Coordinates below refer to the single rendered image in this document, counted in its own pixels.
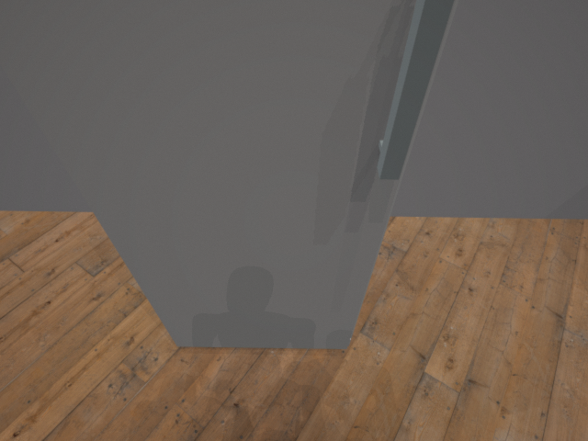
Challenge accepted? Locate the handle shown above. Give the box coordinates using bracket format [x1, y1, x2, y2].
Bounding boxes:
[377, 0, 454, 180]

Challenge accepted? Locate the fridge door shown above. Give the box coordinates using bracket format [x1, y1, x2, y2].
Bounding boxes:
[0, 0, 456, 349]

